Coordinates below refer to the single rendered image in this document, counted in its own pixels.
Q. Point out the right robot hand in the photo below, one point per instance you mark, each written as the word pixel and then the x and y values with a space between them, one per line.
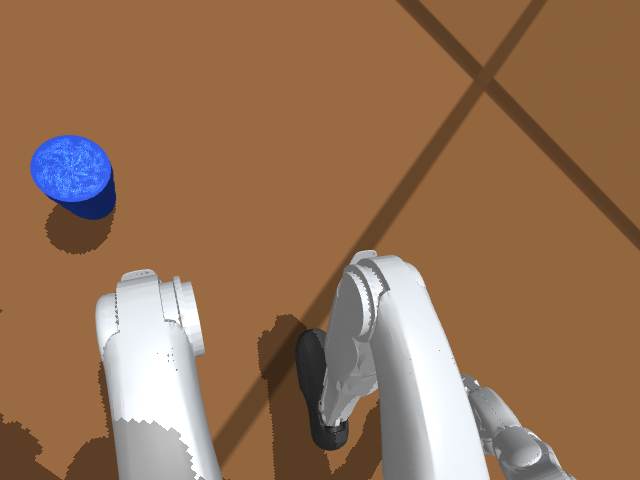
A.
pixel 491 413

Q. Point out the cup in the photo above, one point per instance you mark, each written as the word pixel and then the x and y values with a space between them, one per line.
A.
pixel 76 173

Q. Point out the right robot foot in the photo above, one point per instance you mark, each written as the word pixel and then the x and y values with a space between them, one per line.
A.
pixel 311 367

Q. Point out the right robot arm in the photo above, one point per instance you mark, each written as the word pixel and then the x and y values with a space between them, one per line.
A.
pixel 523 456

